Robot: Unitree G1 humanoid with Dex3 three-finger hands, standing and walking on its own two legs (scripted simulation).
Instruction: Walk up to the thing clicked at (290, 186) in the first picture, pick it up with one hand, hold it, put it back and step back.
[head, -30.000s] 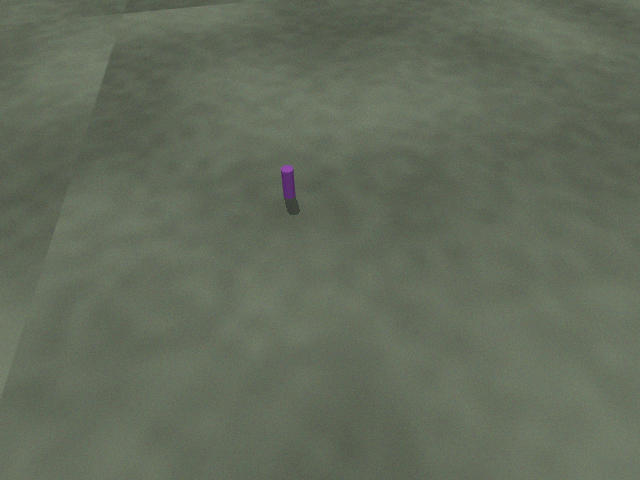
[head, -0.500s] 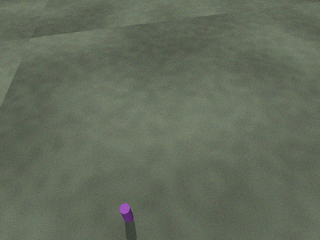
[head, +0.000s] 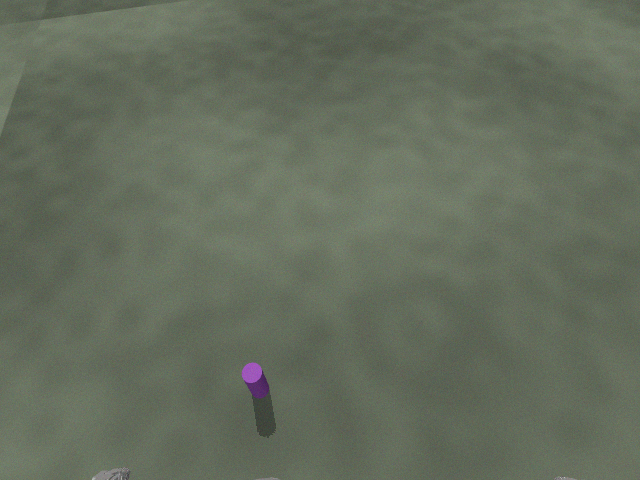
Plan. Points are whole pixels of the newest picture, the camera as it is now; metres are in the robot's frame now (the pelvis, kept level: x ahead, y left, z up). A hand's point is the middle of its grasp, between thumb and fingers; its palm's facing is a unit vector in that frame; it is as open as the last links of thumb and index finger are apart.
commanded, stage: step back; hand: left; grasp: from the side
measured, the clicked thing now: (256, 381) +0.44 +0.22 -0.69
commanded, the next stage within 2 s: none
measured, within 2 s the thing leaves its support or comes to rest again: neither
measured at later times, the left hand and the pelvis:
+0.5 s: hand out of the picture +0.00 +0.28 -0.17, palm faces -0.10 -0.92 -0.39, open 7.4 cm; pelvis -0.11 +0.01 -0.02, yaw -5 degrees
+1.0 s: hand out of the picture -0.11 +0.29 -0.16, palm faces -0.01 -0.93 -0.36, open 7.4 cm; pelvis -0.24 +0.03 +0.00, yaw -2 degrees
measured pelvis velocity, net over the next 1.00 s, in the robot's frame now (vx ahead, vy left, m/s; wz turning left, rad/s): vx -0.24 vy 0.03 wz -0.03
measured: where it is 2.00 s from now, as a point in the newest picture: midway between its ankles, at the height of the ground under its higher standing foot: outside the picture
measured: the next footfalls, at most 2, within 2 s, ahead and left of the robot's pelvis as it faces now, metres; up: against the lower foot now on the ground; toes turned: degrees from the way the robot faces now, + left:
right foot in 0.48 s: -0.10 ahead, -0.11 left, +0.00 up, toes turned -2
left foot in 0.80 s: -0.15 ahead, +0.13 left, +0.00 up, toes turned -3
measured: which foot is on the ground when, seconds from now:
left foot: down 0.00-0.50, up 0.52-0.78, down 0.80-1.00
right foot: down 0.00-0.10, up 0.12-0.46, down 0.48-0.82, up 0.84-1.00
